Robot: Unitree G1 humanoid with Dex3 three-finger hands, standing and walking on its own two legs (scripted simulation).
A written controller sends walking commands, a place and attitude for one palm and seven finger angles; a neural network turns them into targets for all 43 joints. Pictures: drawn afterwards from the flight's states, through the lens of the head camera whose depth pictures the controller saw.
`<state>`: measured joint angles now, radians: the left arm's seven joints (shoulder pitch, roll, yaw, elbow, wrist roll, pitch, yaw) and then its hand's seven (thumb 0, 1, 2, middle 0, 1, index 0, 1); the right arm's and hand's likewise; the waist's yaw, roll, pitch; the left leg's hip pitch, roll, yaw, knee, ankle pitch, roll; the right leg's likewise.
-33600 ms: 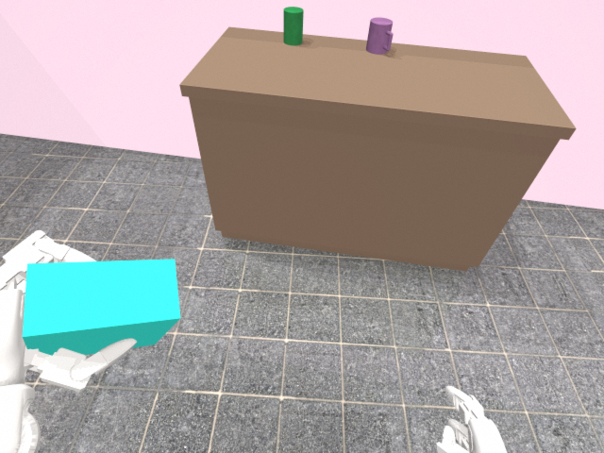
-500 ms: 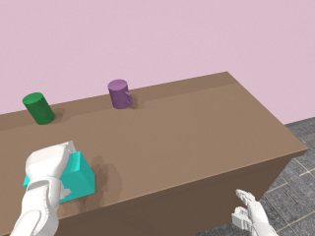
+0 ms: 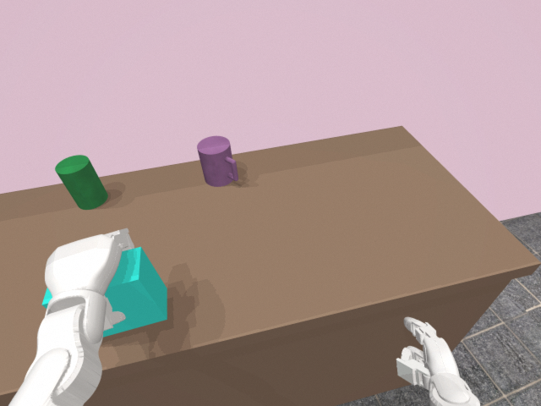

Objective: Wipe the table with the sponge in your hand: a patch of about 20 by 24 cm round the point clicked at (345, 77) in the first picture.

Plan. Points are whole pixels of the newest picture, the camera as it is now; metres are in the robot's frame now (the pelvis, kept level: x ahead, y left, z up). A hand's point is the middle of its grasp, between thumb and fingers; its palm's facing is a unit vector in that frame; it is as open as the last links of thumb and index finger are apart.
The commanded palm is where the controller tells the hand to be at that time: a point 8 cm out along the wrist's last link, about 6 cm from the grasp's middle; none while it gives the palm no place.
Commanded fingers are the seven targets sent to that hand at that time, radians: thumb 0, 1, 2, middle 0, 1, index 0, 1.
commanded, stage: lift the sponge slowly off the table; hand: left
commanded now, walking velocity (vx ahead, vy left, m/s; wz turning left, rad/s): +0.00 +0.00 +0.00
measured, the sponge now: (118, 301) +0.23 +0.29 +0.03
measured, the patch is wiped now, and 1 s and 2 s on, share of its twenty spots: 0.95 0.95 0.95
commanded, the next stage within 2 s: bring the sponge back beside the body in 1.24 s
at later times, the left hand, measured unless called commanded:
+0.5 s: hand (99, 276) +0.22 +0.29 +0.11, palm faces +0.06 -0.09 -0.99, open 10.0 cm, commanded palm +0.20 +0.28 +0.18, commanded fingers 0.00 0.10 1.30 -1.20 -1.60 -1.20 -1.60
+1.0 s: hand (107, 249) +0.25 +0.27 +0.14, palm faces +0.09 -0.08 -0.99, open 10.1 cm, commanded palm +0.21 +0.28 +0.22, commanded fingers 0.00 0.10 1.30 -1.20 -1.60 -1.20 -1.60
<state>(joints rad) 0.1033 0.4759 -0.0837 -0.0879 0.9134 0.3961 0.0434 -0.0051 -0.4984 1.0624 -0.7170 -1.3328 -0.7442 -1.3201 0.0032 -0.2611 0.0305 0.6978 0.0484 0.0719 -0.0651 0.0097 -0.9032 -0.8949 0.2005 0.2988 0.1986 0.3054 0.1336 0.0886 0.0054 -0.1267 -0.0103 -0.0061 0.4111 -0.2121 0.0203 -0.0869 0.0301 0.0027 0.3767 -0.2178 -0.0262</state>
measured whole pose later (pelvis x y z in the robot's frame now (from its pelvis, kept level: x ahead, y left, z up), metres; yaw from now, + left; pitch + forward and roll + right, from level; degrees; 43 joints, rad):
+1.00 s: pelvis -0.01 -0.01 +0.00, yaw +0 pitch -4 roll +0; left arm -0.02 0.55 -0.08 -0.19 0.87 0.46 -0.11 -0.01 -0.50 1.06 -0.72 -1.33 -0.74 -1.32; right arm -0.01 -0.29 0.06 0.68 0.06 0.07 -0.06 0.01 -0.90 -0.90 0.20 0.30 0.20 0.30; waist 0.13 0.11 0.00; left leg -0.14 -0.01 -0.01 0.40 -0.19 0.01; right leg -0.11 0.03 0.00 0.40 -0.21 -0.03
